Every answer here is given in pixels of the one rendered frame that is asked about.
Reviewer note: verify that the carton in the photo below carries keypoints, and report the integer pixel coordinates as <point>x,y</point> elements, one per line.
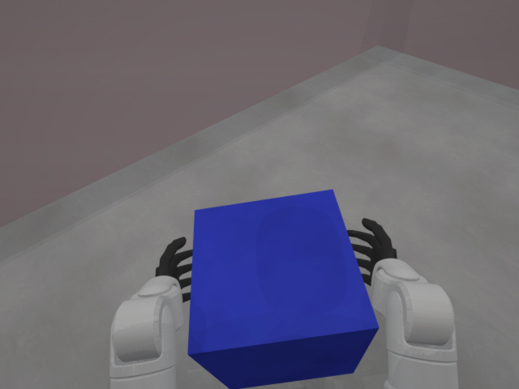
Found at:
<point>277,295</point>

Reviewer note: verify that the robot right hand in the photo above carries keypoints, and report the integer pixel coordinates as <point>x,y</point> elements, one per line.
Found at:
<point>381,247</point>

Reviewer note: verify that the right robot forearm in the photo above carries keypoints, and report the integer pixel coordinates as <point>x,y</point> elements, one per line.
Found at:
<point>420,328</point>

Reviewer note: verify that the robot left hand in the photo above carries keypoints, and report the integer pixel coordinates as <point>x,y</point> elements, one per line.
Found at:
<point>169,261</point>

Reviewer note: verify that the left robot forearm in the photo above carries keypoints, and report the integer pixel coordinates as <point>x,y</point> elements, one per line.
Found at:
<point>143,337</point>

